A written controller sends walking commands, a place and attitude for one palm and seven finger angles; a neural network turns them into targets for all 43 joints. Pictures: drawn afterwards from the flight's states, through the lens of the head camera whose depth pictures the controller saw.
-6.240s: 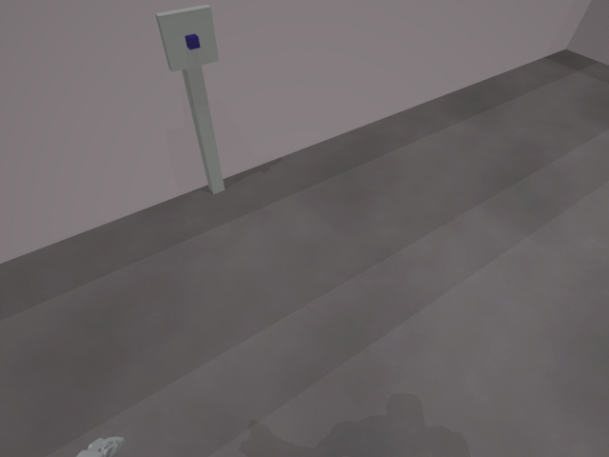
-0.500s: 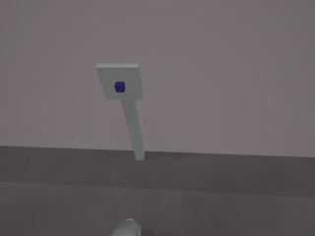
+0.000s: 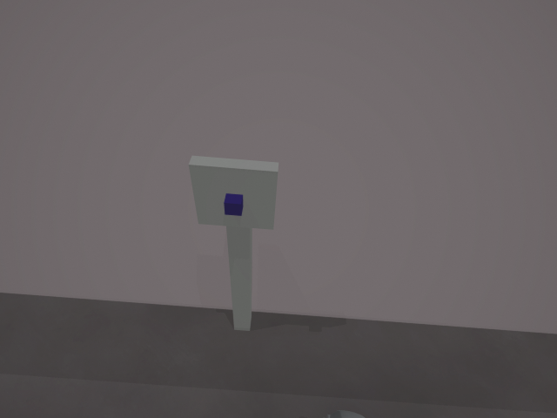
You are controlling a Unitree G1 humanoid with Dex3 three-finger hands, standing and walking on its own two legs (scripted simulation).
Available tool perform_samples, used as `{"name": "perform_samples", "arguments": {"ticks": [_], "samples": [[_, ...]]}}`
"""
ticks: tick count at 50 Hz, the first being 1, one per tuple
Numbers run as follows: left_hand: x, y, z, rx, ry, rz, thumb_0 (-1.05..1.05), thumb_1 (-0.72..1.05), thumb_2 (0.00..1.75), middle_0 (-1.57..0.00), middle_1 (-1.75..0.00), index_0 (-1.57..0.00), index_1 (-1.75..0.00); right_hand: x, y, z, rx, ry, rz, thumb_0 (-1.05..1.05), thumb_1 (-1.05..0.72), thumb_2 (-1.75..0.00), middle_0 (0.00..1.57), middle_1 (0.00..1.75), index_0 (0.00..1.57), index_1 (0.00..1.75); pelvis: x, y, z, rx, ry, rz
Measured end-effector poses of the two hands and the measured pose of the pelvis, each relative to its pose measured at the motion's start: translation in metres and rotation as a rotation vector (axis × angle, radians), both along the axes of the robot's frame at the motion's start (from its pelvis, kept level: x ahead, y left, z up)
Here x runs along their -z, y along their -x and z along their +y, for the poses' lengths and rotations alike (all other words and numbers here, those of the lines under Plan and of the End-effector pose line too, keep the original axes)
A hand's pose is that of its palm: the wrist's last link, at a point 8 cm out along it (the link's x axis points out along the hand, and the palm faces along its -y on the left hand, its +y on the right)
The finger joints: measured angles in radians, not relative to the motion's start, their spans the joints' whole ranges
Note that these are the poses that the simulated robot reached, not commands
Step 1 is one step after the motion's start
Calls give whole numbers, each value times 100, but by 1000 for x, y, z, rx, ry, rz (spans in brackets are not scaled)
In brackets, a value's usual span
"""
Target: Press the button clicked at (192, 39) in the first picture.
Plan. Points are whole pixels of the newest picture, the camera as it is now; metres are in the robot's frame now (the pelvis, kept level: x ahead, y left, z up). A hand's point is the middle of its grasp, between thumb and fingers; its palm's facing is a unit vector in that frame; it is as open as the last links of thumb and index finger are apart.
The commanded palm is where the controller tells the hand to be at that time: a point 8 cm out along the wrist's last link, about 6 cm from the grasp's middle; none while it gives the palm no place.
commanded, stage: come to a stop and stand still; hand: left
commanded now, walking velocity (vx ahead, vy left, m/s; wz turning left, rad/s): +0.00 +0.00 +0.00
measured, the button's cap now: (234, 203) +0.54 +0.14 -0.05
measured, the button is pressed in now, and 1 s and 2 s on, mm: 0 0 0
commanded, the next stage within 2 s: look again from close up in 0.92 s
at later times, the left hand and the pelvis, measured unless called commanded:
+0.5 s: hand out of the picture +0.09 +0.15 -0.18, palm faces +0.05 -0.97 -0.24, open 7.2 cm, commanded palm none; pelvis +0.03 -0.03 -0.01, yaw +1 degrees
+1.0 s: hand out of the picture +0.00 +0.17 -0.18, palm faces +0.03 -0.97 -0.22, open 7.4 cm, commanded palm none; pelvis +0.00 -0.02 +0.00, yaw -1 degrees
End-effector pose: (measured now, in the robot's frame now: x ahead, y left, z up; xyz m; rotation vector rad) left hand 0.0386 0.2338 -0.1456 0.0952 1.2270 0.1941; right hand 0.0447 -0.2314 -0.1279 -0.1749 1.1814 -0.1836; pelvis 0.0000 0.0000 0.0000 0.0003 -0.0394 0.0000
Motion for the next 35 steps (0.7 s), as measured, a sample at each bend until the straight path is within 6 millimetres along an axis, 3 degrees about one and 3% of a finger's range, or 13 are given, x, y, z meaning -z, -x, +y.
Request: {"name": "perform_samples", "arguments": {"ticks": [3, 7, 12, 16, 22, 28, 32, 35], "samples": [[-6, -34, 3, 19, -6, -44, 0, 92, 90, -19, -30, -19, -30, 6, 18, 8, 27, -22, 76, -1, -94, -90, 20, 30, 20, 29, -1, -13, 2, 0, -3, 3], [-7, -60, -4, 40, -8, -43, 0, 92, 90, -19, -30, -19, -30, 11, 43, 22, 56, -57, 188, -1, -92, -90, 20, 30, 20, 29, -1, -28, 0, -9, 1, 5], [-2, -72, -25, 73, 1, 12, 0, 92, 90, -20, -30, -20, -30, 18, 63, 31, 101, -105, 307, 0, -91, -90, 20, 30, 20, 29, 1, -41, -10, -5, 2, 6], [2, -76, -35, 79, -27, 39, -1, 94, 90, -20, -30, -20, -30, 27, 69, 26, 141, -137, 359, 0, -91, -90, 20, 30, 20, 29, 7, -49, -23, 11, -13, 19], [-1, -61, -40, 69, -58, 60, -1, 94, 90, -20, -30, -20, -30, 35, 56, 5, 130, -133, 356, 0, -91, -90, 20, 30, 20, 29, 10, -39, -31, -13, 0, 28], [0, -31, -27, 17, -55, 56, 0, 93, 90, -20, -30, -20, -30, 32, 21, -14, 56, -65, 250, 0, -91, -90, 20, 30, 20, 29, 9, -17, -21, -21, 1, 25], [10, -9, -10, 3, -30, 59, 0, 92, 90, -20, -30, -20, -30, 26, 2, -13, 20, -16, 131, 0, -91, -90, 20, 30, 20, 29, 15, -2, -7, -15, 8, 21], [14, 7, 0, -9, -8, 76, 0, 92, 90, -20, -30, -20, -30, 17, 3, -3, 5, 0, 82, 0, -91, -90, 20, 30, 20, 29, 13, 4, 2, -6, -3, 5]]}}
